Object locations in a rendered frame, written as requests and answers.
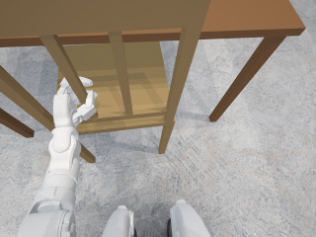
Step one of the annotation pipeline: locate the robot left thigh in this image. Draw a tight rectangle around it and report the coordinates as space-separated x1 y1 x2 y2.
101 209 134 237

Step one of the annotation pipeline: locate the robot left upper arm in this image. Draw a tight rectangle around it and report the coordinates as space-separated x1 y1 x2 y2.
19 209 77 237

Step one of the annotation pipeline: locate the robot right thigh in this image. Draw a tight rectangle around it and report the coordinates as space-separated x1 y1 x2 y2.
170 203 211 237

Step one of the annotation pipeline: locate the robot thigh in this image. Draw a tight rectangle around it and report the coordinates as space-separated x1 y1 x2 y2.
170 203 211 237
101 209 134 237

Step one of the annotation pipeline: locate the robot left hand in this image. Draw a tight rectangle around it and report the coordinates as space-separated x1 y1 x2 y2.
52 76 99 129

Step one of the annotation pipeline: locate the robot left forearm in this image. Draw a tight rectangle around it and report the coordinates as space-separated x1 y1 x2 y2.
16 125 82 237

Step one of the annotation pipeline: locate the robot right hand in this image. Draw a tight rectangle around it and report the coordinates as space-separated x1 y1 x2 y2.
234 224 257 237

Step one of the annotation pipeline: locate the chair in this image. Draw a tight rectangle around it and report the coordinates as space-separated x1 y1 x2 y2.
0 0 211 164

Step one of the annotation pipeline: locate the table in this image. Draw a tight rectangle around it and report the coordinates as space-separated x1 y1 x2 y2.
0 0 306 138

